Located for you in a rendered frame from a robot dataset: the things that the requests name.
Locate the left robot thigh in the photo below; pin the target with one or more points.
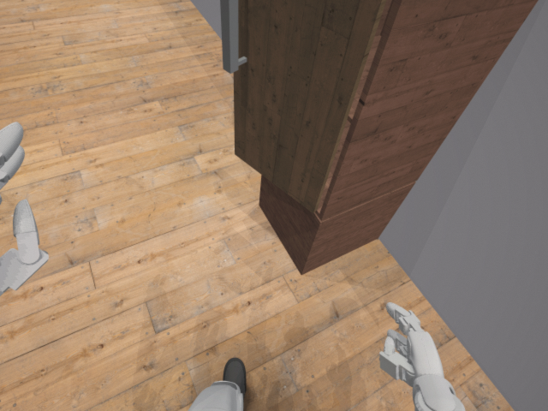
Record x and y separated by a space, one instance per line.
218 398

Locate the handle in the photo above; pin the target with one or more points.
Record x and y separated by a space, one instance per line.
229 25

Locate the left robot hand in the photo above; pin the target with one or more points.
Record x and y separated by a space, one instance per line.
17 266

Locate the robot right forearm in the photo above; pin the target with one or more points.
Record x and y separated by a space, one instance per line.
434 393

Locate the robot left foot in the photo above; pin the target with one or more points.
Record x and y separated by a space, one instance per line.
235 372

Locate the cupboard door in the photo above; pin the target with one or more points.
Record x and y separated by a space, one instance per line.
292 97

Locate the right robot hand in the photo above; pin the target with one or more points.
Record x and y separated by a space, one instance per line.
417 355

